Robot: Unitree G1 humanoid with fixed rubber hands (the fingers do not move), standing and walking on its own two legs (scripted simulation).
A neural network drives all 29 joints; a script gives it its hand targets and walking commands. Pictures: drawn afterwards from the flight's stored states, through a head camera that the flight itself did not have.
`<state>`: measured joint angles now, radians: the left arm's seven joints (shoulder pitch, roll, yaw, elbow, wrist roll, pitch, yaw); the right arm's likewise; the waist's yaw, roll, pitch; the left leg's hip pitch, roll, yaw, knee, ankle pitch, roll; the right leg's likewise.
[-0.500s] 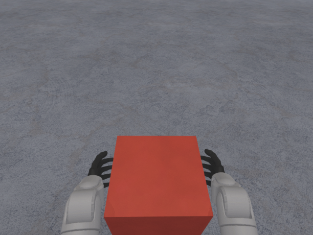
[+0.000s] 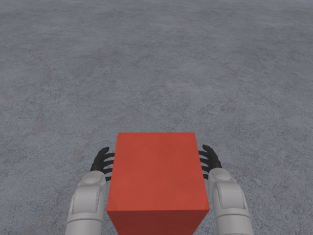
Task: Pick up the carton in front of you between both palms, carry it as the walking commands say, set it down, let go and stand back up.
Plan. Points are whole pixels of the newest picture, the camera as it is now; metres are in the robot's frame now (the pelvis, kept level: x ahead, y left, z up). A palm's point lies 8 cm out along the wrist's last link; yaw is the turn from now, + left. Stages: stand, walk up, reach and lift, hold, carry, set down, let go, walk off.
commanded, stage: carry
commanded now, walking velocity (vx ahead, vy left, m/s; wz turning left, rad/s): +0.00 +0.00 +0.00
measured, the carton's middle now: (156, 187) +0.29 +0.00 -0.04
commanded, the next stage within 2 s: hold in 0.72 s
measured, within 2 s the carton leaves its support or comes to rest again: neither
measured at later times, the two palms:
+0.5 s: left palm (95, 182) +0.27 +0.15 +0.04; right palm (215, 179) +0.27 -0.15 +0.04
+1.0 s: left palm (89, 193) +0.24 +0.16 +0.04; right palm (215, 188) +0.24 -0.14 +0.04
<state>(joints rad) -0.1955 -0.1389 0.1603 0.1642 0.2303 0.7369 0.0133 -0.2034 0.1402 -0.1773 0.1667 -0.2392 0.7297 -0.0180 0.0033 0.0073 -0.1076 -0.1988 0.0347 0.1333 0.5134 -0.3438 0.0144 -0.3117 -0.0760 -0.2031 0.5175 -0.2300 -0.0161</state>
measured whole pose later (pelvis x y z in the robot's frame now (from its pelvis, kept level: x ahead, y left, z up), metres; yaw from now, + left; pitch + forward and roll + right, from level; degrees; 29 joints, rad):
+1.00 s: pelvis -0.04 +0.00 +0.01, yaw +1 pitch -8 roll +0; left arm -0.19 -0.14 0.16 0.18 0.22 0.70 0.00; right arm -0.18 0.14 -0.16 0.13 -0.25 0.72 -0.02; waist 0.01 0.03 0.08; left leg -0.03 0.00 0.06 0.42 -0.26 0.03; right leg -0.12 -0.03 -0.11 0.37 -0.12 -0.01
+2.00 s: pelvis -0.08 +0.00 -0.14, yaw +7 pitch +35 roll +0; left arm -0.72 -0.07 0.36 0.62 0.19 0.20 0.02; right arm -0.65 0.12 -0.45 0.51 -0.20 0.21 -0.05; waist -0.05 0.04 -0.14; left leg -1.43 -0.06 0.00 1.29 -0.48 0.03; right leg -1.49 0.01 0.01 1.23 -0.36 0.00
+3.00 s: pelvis -0.12 -0.01 -0.36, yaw +7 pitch +44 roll -1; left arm -1.41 0.22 0.18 0.96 0.08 0.26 0.08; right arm -1.24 -0.08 -0.51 0.72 -0.09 0.28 -0.10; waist -0.13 0.03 0.17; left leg -2.23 -0.08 0.02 2.09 -0.62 0.02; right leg -2.29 0.00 -0.01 2.00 -0.47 0.00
